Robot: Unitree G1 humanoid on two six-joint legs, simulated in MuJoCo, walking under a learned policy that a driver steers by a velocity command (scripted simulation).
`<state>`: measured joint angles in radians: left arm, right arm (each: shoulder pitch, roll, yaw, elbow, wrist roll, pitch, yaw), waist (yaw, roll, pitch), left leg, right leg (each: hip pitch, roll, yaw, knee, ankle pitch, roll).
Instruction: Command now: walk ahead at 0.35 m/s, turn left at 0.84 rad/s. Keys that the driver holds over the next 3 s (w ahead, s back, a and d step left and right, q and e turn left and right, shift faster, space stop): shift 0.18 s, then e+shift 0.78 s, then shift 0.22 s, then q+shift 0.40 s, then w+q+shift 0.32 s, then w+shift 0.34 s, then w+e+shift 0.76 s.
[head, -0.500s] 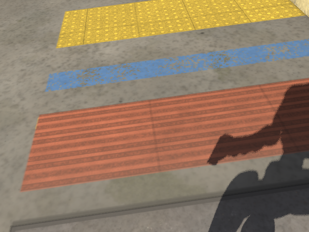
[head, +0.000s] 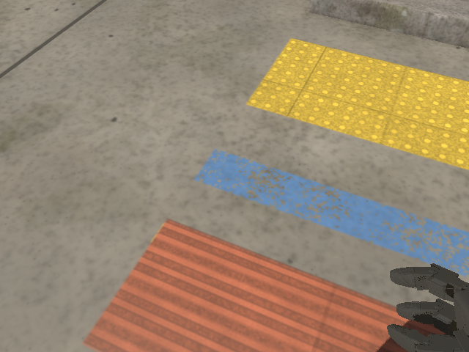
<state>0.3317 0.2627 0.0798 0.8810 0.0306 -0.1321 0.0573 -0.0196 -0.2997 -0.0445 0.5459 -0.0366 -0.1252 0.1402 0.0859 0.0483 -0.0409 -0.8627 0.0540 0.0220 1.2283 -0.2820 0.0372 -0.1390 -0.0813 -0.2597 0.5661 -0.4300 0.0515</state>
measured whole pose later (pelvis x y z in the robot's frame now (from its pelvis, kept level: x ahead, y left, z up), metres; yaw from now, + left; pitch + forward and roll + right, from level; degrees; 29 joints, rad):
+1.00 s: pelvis +0.21 -0.03 +0.02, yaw -26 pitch +3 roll +0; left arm 0.15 0.30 0.10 0.60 -0.02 0.06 0.01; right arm 0.14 -0.24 -0.06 0.66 -0.03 0.01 -0.07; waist -0.01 -0.04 0.02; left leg -0.27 0.06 0.16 0.45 -0.23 0.02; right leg -0.63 -0.09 0.01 1.08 -0.31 0.12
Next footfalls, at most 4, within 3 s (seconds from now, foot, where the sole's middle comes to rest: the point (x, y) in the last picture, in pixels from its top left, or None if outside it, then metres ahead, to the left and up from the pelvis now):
0.08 left None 0.26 0.08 -0.75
0.40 right None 0.30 -0.17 -0.75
0.70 left None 0.30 0.07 -0.75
1.12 right None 0.18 -0.19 -0.75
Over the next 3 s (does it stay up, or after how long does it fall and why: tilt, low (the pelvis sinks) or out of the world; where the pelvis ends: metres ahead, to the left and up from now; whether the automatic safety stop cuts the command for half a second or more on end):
stays up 1.19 -0.12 -0.03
